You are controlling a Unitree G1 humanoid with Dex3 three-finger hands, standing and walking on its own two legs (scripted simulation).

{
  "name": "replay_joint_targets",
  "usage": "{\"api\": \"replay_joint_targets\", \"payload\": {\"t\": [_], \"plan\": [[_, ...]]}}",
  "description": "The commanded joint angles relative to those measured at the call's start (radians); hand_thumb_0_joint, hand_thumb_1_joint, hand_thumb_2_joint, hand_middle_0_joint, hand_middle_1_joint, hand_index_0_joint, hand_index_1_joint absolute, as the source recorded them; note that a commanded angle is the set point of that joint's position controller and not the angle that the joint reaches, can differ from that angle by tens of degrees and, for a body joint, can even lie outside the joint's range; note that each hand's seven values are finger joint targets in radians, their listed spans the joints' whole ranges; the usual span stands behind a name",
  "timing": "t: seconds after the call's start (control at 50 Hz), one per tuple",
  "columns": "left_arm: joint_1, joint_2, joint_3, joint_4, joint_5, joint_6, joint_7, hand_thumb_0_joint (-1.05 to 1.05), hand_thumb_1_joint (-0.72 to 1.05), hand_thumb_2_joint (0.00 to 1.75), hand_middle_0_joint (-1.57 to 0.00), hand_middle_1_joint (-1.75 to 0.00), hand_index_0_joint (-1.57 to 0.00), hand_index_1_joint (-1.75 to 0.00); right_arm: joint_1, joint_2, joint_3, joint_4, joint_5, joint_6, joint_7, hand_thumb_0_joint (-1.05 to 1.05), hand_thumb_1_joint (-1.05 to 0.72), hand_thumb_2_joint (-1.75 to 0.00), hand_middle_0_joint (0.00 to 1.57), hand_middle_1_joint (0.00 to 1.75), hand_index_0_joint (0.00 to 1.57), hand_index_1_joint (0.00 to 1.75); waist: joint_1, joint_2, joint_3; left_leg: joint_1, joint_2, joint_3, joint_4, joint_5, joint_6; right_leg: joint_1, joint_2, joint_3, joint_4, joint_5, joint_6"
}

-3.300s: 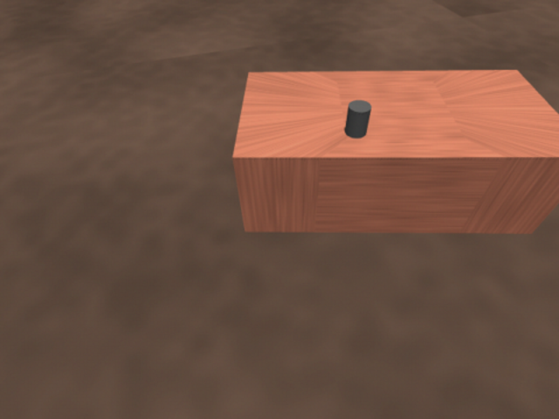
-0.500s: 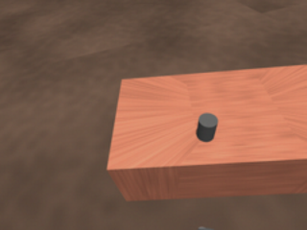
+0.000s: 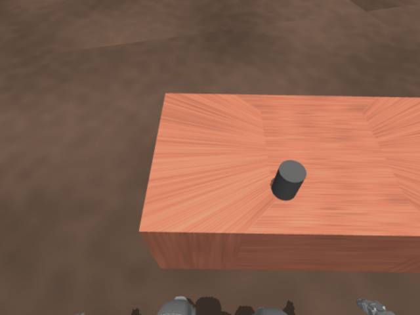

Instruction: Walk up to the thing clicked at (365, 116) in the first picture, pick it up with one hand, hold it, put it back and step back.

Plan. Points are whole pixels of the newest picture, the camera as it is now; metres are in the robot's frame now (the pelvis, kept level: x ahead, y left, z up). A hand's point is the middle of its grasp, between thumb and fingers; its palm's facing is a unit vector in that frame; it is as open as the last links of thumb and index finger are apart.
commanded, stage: walk up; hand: right
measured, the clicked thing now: (287, 180) +0.53 -0.22 -0.24
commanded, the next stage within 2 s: stand in 1.28 s
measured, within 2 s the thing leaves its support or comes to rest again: neither
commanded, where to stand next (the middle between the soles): +0.07 -0.01 m, yaw -1 degrees
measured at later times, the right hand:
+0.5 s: hand out of the picture +0.09 -0.25 -0.14, palm faces -0.04 +0.95 -0.31, open 7.4 cm
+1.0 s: hand out of the picture +0.11 -0.25 -0.12, palm faces +0.00 +0.94 -0.33, open 7.4 cm
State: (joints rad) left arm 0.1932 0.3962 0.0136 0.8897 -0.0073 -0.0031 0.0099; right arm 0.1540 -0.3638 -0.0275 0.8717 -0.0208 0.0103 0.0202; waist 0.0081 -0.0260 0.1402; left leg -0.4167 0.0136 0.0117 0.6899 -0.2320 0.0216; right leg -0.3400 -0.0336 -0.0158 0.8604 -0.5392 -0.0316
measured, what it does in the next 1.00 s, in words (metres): stands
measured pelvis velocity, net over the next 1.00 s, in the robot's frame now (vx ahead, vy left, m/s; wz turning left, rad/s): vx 0.02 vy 0.00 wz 0.01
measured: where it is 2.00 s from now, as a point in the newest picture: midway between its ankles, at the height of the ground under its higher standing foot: outside the picture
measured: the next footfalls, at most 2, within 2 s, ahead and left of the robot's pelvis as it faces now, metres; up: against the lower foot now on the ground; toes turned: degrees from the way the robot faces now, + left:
none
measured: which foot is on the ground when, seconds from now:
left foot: down 0.00-1.00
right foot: down 0.00-1.00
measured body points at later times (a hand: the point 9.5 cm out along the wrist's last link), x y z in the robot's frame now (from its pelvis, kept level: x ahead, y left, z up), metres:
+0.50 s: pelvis +0.01 +0.00 +0.02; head +0.03 -0.01 +0.47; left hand +0.08 +0.31 -0.10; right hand +0.09 -0.30 -0.11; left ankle +0.09 +0.11 -0.72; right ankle -0.01 -0.14 -0.71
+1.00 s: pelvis +0.02 +0.00 +0.03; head +0.03 +0.01 +0.48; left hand +0.12 +0.31 -0.10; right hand +0.11 -0.30 -0.10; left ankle +0.09 +0.11 -0.72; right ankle -0.01 -0.14 -0.71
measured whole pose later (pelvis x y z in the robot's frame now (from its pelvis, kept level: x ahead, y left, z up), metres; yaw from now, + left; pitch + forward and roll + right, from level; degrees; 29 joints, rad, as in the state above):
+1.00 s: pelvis +0.02 +0.00 +0.03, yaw +0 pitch -3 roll -1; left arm 0.08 0.36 0.00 1.13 0.02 -0.02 0.00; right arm 0.06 -0.35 -0.02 1.13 -0.01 0.01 0.02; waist -0.01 0.01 0.06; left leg -0.23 0.00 0.01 0.39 -0.11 0.01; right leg -0.05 -0.04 -0.04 0.36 -0.26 0.03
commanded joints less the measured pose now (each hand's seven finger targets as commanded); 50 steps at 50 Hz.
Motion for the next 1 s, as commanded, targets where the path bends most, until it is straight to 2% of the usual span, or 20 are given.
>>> {"api": "replay_joint_targets", "payload": {"t": [0.0, 0.04, 0.06, 0.08, 0.1, 0.12, 0.14, 0.16, 0.18, 0.2, 0.24, 0.26, 0.3, 0.36, 0.42, 0.5, 0.56, 0.62, 0.9, 0.98], "plan": [[0.157, 0.184, 0.061, 0.03, 0.005, -0.027, 0.019, 0.0, 0.9, 0.9, -0.2, -0.3, -0.2, -0.3, -0.056, -0.278, -0.074, -0.061, 0.002, -0.015, -0.015, 0.0, -0.9, -0.9, 0.2, 0.3, 0.2, 0.3, 0.027, 0.253, -0.201, 0.109, 0.176, -0.246, -0.235, -0.03, 0.152, 0.056, 0.016, -0.036, -0.175, 0.115, 0.005], [0.157, 0.171, 0.061, 0.057, 0.021, -0.045, 0.026, 0.0, 0.9, 0.9, -0.2, -0.3, -0.2, -0.3, -0.057, -0.232, -0.059, -0.051, 0.011, -0.002, -0.011, 0.0, -0.9, -0.9, 0.2, 0.3, 0.2, 0.3, 0.036, 0.183, -0.223, 0.085, 0.157, -0.207, -0.159, -0.026, 0.117, 0.171, 0.023, -0.026, -0.392, 0.214, 0.008], [0.134, 0.201, 0.066, 0.051, 0.035, -0.057, 0.031, 0.0, 0.9, 0.9, -0.2, -0.3, -0.2, -0.3, -0.063, -0.198, -0.047, -0.054, 0.019, -0.002, -0.01, 0.0, -0.9, -0.9, 0.2, 0.3, 0.2, 0.3, 0.036, 0.107, -0.218, 0.034, 0.138, -0.185, -0.11, -0.018, 0.08, 0.199, -0.042, 0.086, -0.44, 0.187, -0.012], [0.08, 0.254, 0.076, 0.034, 0.047, -0.067, 0.032, 0.0, 0.9, 0.9, -0.2, -0.3, -0.2, -0.3, -0.064, -0.167, -0.036, -0.05, 0.024, -0.003, -0.006, 0.0, -0.9, -0.9, 0.2, 0.3, 0.2, 0.3, 0.019, -0.006, -0.164, -0.033, 0.07, -0.138, -0.055, -0.05, 0.027, 0.145, -0.174, 0.305, -0.505, 0.124, -0.065], [-0.023, 0.326, 0.085, 0.021, 0.048, -0.062, 0.029, 0.0, 0.9, 0.9, -0.2, -0.3, -0.2, -0.3, -0.079, -0.196, -0.05, -0.03, 0.016, -0.002, -0.012, 0.0, -0.9, -0.9, 0.2, 0.3, 0.2, 0.3, -0.006, -0.108, -0.104, 0.025, 0.016, -0.056, 0.019, -0.208, 0.006, -0.016, -0.281, 0.384, -0.521, 0.071, -0.146], [-0.102, 0.304, 0.078, 0.002, 0.044, -0.06, 0.024, 0.0, 0.9, 0.9, -0.2, -0.3, -0.2, -0.3, -0.042, -0.22, -0.061, 0.004, 0.007, -0.004, -0.013, 0.0, -0.9, -0.9, 0.2, 0.3, 0.2, 0.3, -0.039, -0.081, -0.069, 0.125, 0.046, -0.074, 0.053, -0.211, 0.001, -0.123, -0.294, 0.368, -0.503, 0.064, -0.16], [-0.13, 0.255, 0.062, -0.001, 0.035, -0.062, 0.021, 0.0, 0.9, 0.9, -0.2, -0.3, -0.2, -0.3, -0.018, -0.224, -0.064, 0.024, 0.007, -0.011, -0.01, 0.0, -0.9, -0.9, 0.2, 0.3, 0.2, 0.3, -0.067, -0.031, -0.061, 0.189, 0.053, -0.083, -0.037, -0.168, 0.007, -0.148, -0.234, 0.26, -0.457, 0.11, -0.121], [-0.107, 0.222, 0.051, 0.013, 0.028, -0.066, 0.019, 0.0, 0.9, 0.9, -0.2, -0.3, -0.2, -0.3, -0.041, -0.222, -0.059, 0.033, 0.019, -0.019, -0.005, 0.0, -0.9, -0.9, 0.2, 0.3, 0.2, 0.3, -0.058, 0.013, -0.075, 0.23, 0.061, -0.108, -0.149, -0.024, 0.025, -0.12, -0.151, 0.145, -0.433, 0.177, -0.059], [-0.095, 0.202, 0.046, 0.024, 0.025, -0.069, 0.016, 0.0, 0.9, 0.9, -0.2, -0.3, -0.2, -0.3, -0.052, -0.223, -0.058, 0.036, 0.017, -0.027, -0.001, 0.0, -0.9, -0.9, 0.2, 0.3, 0.2, 0.3, -0.046, 0.024, -0.111, 0.248, 0.094, -0.166, -0.188, 0.075, 0.055, -0.071, -0.09, 0.088, -0.387, 0.259, -0.016], [-0.061, 0.189, 0.042, 0.048, 0.019, -0.07, 0.014, 0.0, 0.9, 0.9, -0.2, -0.3, -0.2, -0.3, -0.084, -0.215, -0.051, 0.036, 0.016, -0.03, 0.001, 0.0, -0.9, -0.9, 0.2, 0.3, 0.2, 0.3, -0.016, 0.028, -0.135, 0.234, 0.125, -0.201, -0.216, 0.092, 0.072, -0.02, -0.057, 0.065, -0.377, 0.277, -0.001], [-0.022, 0.202, 0.044, 0.065, 0.019, -0.064, 0.006, 0.0, 0.9, 0.9, -0.2, -0.3, -0.2, -0.3, -0.106, -0.228, -0.046, 0.032, 0.009, -0.029, 0.002, 0.0, -0.9, -0.9, 0.2, 0.3, 0.2, 0.3, 0.003, -0.004, -0.176, 0.189, 0.119, -0.189, -0.242, -0.084, 0.074, 0.053, -0.06, 0.086, -0.424, 0.162, -0.008], [-0.032, 0.201, 0.043, 0.074, 0.019, -0.061, 0.005, 0.0, 0.9, 0.9, -0.2, -0.3, -0.2, -0.3, -0.114, -0.225, -0.04, 0.047, 0.01, -0.025, 0.003, 0.0, -0.9, -0.9, 0.2, 0.3, 0.2, 0.3, 0.004, -0.001, -0.121, 0.136, 0.107, -0.188, -0.258, -0.145, 0.059, 0.045, -0.072, 0.106, -0.453, 0.081, -0.013], [-0.074, 0.199, 0.04, 0.078, 0.023, -0.058, 0.003, 0.0, 0.9, 0.9, -0.2, -0.3, -0.2, -0.3, -0.109, -0.225, -0.039, 0.073, 0.01, -0.02, 0.005, 0.0, -0.9, -0.9, 0.2, 0.3, 0.2, 0.3, -0.013, 0.018, -0.074, 0.121, 0.096, -0.189, -0.316, -0.219, 0.034, 0.036, -0.075, 0.109, -0.466, 0.052, -0.02], [-0.043, 0.192, 0.034, 0.106, 0.017, -0.058, 0.003, 0.0, 0.9, 0.9, -0.2, -0.3, -0.2, -0.3, -0.122, -0.224, -0.036, 0.094, 0.006, -0.025, 0.006, 0.0, -0.9, -0.9, 0.2, 0.3, 0.2, 0.3, 0.002, 0.065, -0.097, 0.139, 0.109, -0.204, -0.344, -0.182, 0.035, 0.08, -0.064, 0.078, -0.472, 0.131, -0.019], [-0.06, 0.204, 0.035, 0.118, 0.017, -0.063, 0.004, 0.0, 0.9, 0.9, -0.2, -0.3, -0.2, -0.3, -0.109, -0.211, -0.029, 0.117, 0.01, -0.028, 0.005, 0.0, -0.9, -0.9, 0.2, 0.3, 0.2, 0.3, -0.003, 0.042, -0.151, 0.175, 0.095, -0.173, -0.327, -0.064, 0.026, 0.143, -0.081, 0.091, -0.502, 0.221, -0.014], [-0.088, 0.211, 0.035, 0.127, 0.015, -0.062, 0.009, 0.0, 0.9, 0.9, -0.2, -0.3, -0.2, -0.3, -0.1, -0.207, -0.028, 0.144, 0.016, -0.032, -0.001, 0.0, -0.9, -0.9, 0.2, 0.3, 0.2, 0.3, -0.009, 0.033, -0.207, 0.248, 0.092, -0.131, -0.284, 0.183, 0.025, 0.193, -0.099, 0.077, -0.5, 0.397, -0.002], [-0.099, 0.207, 0.034, 0.138, 0.012, -0.056, 0.012, 0.0, 0.9, 0.9, -0.2, -0.3, -0.2, -0.3, -0.108, -0.199, -0.028, 0.159, 0.017, -0.03, -0.005, 0.0, -0.9, -0.9, 0.2, 0.3, 0.2, 0.3, -0.005, 0.024, -0.192, 0.258, 0.098, -0.121, -0.28, 0.257, 0.028, 0.195, -0.101, 0.065, -0.513, 0.431, 0.005], [-0.109, 0.2, 0.032, 0.149, 0.011, -0.052, 0.013, 0.0, 0.9, 0.9, -0.2, -0.3, -0.2, -0.3, -0.113, -0.198, -0.028, 0.174, 0.017, -0.027, -0.007, 0.0, -0.9, -0.9, 0.2, 0.3, 0.2, 0.3, -0.004, 0.033, -0.187, 0.27, 0.104, -0.124, -0.296, 0.259, 0.03, 0.2, -0.1, 0.057, -0.52, 0.421, 0.006], [-0.159, 0.186, 0.027, 0.182, 0.022, -0.043, 0.005, 0.0, 0.9, 0.9, -0.2, -0.3, -0.2, -0.3, -0.145, -0.204, -0.032, 0.2, 0.01, -0.022, -0.009, 0.0, -0.9, -0.9, 0.2, 0.3, 0.2, 0.3, -0.015, 0.055, -0.16, 0.254, 0.1, -0.136, -0.39, 0.064, 0.011, 0.216, -0.094, 0.051, -0.581, 0.345, 0.009], [-0.147, 0.178, 0.026, 0.195, 0.022, -0.042, 0.004, 0.0, 0.9, 0.9, -0.2, -0.3, -0.2, -0.3, -0.152, -0.205, -0.033, 0.204, 0.011, -0.024, -0.009, 0.0, -0.9, -0.9, 0.2, 0.3, 0.2, 0.3, -0.013, 0.066, -0.155, 0.249, 0.104, -0.149, -0.406, 0.054, 0.01, 0.22, -0.088, 0.042, -0.592, 0.319, 0.012]]}}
